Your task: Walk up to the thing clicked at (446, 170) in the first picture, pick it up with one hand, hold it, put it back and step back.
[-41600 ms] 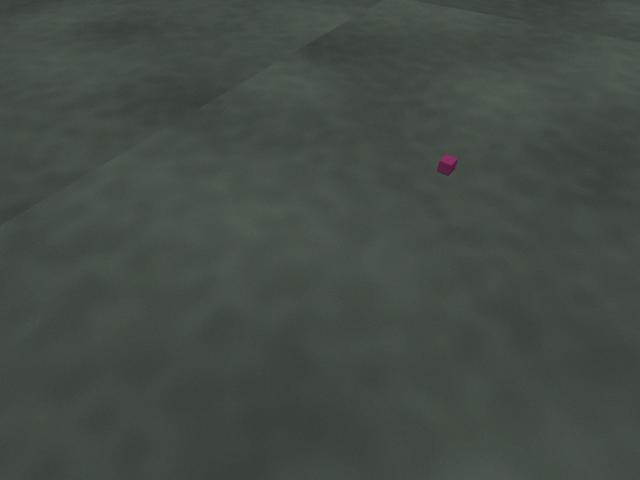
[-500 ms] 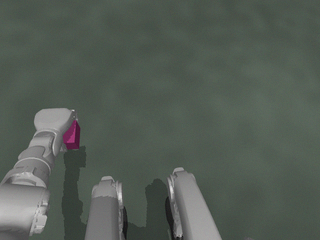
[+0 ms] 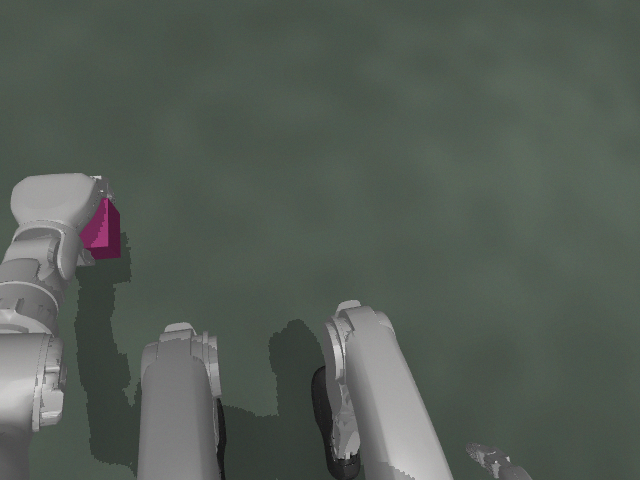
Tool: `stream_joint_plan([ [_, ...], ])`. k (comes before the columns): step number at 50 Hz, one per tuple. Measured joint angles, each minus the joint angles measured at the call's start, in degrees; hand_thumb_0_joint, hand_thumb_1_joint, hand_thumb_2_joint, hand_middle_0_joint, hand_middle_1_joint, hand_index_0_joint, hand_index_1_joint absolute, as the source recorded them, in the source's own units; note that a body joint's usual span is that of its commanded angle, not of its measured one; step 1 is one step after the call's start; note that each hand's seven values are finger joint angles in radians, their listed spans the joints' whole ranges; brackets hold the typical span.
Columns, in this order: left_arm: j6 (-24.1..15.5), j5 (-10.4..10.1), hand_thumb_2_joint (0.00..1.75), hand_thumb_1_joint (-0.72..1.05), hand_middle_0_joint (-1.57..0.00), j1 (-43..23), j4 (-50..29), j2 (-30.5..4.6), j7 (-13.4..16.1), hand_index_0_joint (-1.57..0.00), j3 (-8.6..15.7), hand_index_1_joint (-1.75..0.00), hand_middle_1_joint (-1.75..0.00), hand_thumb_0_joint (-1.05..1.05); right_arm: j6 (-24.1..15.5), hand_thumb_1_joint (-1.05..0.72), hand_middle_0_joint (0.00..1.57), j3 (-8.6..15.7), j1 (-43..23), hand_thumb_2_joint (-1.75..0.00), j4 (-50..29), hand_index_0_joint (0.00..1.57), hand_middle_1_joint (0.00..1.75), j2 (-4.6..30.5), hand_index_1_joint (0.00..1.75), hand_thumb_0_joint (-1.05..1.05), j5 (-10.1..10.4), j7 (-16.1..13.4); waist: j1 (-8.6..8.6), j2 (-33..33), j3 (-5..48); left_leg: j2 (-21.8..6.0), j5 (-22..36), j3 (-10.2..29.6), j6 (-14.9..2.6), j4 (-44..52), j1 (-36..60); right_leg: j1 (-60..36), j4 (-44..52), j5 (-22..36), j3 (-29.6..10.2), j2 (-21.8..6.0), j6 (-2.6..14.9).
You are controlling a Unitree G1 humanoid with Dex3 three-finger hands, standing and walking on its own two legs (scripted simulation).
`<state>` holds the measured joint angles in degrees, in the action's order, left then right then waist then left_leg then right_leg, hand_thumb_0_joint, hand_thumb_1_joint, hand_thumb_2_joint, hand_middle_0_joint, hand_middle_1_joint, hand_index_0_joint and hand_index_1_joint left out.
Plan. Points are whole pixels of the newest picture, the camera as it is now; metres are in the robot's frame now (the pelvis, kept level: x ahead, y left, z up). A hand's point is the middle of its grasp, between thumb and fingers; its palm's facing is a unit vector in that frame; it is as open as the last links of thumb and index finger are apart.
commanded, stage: crouch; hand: left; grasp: from above
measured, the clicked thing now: (82, 230) +0.46 +0.27 -0.20
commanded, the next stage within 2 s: lower in 0.44 s
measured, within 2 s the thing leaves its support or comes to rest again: rests again in 1.92 s
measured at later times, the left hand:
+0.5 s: hand (90, 232) +0.46 +0.26 -0.23, palm faces -0.46 -0.03 -0.89, open 9.6 cm
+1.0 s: hand (104, 241) +0.46 +0.26 -0.29, palm faces -0.46 -0.05 -0.89, open 9.6 cm
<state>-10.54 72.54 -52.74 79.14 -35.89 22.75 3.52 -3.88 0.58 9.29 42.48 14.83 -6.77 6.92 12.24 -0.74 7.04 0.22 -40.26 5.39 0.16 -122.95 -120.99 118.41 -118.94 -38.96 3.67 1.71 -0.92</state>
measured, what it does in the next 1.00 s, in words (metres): lowers itself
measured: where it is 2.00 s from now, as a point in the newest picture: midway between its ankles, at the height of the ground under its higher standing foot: (275, 456)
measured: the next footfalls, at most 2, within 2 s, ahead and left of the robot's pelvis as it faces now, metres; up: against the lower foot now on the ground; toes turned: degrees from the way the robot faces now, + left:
none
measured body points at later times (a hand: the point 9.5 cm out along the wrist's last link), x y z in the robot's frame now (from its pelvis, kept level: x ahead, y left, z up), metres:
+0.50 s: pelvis -0.01 +0.00 -0.05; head +0.24 +0.06 +0.32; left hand +0.48 +0.26 -0.18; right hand +0.02 -0.27 -0.16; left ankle +0.07 +0.12 -0.38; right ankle +0.09 -0.12 -0.38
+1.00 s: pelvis -0.01 +0.00 -0.09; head +0.25 +0.07 +0.27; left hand +0.48 +0.27 -0.24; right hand +0.02 -0.28 -0.18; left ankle +0.07 +0.12 -0.38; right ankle +0.09 -0.12 -0.38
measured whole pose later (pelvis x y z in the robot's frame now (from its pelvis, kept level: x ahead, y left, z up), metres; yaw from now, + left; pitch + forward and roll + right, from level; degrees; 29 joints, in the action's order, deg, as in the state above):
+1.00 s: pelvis -0.01 +0.00 -0.09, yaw -4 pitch +34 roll -9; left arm -13.4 75.4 -56.5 87.0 -45.6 26.8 6.5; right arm -4.8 -5.8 8.6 42.4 15.9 -9.3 8.7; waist 16.9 2.7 -0.5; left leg 0.3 -40.8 8.4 0.3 -140.3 -133.6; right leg 130.2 -134.0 -38.2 6.3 2.6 -1.6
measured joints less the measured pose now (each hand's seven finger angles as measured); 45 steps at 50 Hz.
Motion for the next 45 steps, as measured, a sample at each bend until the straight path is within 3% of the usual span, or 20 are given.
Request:
stream_joint_plan([
  [14,-1.05,2.0,0.44,0.03,-0.75,-2.27,3.91,-2.89,0.93,-0.8,0.93,-0.45,-0.51,-0.02,0.39,-0.91,0.2,-1.3,1.55,-0.9,1.08,0.2,0.3,-0.3,0.29,0.01,-0.59,1.06,1.64,0.51,-1.72,0.06,0.17,0.15,-0.26,-6.39,-5.74,5.52,-5.97,0.35,0.11,0.18,-0.44],
  [27,-1.04,2.11,0.44,0.02,-0.76,-4.62,6.73,-5.49,1.24,-0.81,1.65,-0.44,-0.51,-0.02,-0.23,-0.92,0.2,-3.66,1.38,-0.91,0.74,0.2,0.3,0.45,0.29,0.0,-0.98,1.03,3.1,0.73,-3.06,0.13,0.22,1.02,0.11,-10.1,-8.51,8.25,-9.36,0.64,0.9,0.32,-0.24],
  [37,-1.43,0.94,0.45,0.01,-0.77,-5.77,9.06,-7.69,0.48,-0.82,0.64,-0.43,-0.49,-0.02,-0.52,-0.92,0.2,-5.39,0.44,-0.9,0.06,0.2,0.3,1.27,0.29,0.0,-1.19,1.18,3.58,1.5,-5.3,-0.02,0.08,1.86,0.29,-12.7,-10.07,9.81,-11.45,0.96,1.64,0.63,-0.19],
  [45,-3.33,2.07,0.45,0.01,-0.77,-4.45,7.72,-9.23,2.04,-0.82,2.46,-0.43,-0.5,-0.02,-0.85,-0.92,0.2,-6.12,-0.37,-0.9,-0.09,0.2,0.3,1.26,0.29,0.0,-2.04,1.42,4.13,2.98,-7.42,0.04,-0.25,2.7,0.3,-15.81,-11.69,11.07,-13.85,0.92,2.36,0.81,-0.46],
])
